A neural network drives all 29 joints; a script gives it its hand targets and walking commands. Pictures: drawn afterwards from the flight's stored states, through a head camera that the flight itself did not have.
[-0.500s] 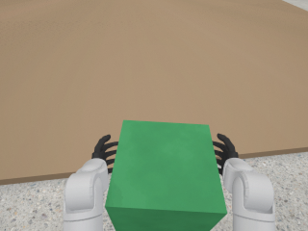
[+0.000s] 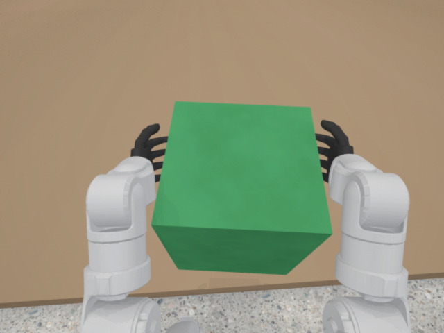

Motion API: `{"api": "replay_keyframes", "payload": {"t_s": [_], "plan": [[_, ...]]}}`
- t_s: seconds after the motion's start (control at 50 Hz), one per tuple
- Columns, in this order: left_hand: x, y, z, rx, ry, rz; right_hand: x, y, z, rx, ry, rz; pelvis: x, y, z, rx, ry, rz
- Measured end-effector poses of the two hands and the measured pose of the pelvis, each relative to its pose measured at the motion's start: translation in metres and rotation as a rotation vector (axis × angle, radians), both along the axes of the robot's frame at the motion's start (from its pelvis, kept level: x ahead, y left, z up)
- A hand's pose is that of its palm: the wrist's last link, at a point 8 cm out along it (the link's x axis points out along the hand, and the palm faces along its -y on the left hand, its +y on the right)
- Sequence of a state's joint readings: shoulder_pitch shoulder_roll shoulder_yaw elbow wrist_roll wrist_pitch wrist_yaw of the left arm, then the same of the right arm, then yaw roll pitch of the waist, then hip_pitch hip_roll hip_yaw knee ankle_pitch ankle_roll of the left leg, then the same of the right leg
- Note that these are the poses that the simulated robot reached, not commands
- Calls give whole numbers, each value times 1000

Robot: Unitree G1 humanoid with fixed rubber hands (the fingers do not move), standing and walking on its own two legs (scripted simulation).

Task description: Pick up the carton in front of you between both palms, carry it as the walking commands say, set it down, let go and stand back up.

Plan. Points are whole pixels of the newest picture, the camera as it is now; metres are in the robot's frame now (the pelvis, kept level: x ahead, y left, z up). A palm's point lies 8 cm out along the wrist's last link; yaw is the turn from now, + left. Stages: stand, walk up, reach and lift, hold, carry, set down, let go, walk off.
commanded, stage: carry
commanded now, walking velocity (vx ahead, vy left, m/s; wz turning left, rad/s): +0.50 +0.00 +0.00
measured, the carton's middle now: (236, 197) +0.34 +0.01 +0.08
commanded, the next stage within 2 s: none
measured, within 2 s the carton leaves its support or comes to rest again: neither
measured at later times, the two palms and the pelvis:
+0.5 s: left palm (176, 58) +0.74 +0.17 +0.14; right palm (294, 54) +0.73 -0.13 +0.15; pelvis +0.34 +0.03 -0.01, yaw +1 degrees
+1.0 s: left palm out of the picture +1.05 +0.21 +0.25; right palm out of the picture +1.11 -0.09 +0.24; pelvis +0.70 +0.00 +0.07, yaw +10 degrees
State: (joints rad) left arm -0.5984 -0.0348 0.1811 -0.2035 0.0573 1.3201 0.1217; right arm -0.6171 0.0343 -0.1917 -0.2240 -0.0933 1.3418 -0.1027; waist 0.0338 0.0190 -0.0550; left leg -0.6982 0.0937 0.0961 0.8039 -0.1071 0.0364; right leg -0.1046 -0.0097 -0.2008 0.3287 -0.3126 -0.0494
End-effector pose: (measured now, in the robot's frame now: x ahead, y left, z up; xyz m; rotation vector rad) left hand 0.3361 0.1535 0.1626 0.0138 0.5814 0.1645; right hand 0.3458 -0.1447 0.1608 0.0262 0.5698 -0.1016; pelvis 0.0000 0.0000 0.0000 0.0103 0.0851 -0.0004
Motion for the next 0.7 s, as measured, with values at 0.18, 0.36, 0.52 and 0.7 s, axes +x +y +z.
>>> {"api": "replay_keyframes", "payload": {"t_s": [0.18,0.36,0.52,0.7], "plan": [[181,14,-36,-16,103,-95,159,14,-22,-79,104,-47,133,30,-34,-19,-17,-20],[305,16,-46,-71,147,-67,275,16,-37,-10,146,-112,233,44,-9,-38,17,-10],[416,15,-23,-112,11,-21,397,14,-8,5,11,-97,360,27,-10,-38,24,30],[542,24,-12,-14,72,80,565,24,-8,8,75,59,509,-6,-2,-32,-29,49]]}}
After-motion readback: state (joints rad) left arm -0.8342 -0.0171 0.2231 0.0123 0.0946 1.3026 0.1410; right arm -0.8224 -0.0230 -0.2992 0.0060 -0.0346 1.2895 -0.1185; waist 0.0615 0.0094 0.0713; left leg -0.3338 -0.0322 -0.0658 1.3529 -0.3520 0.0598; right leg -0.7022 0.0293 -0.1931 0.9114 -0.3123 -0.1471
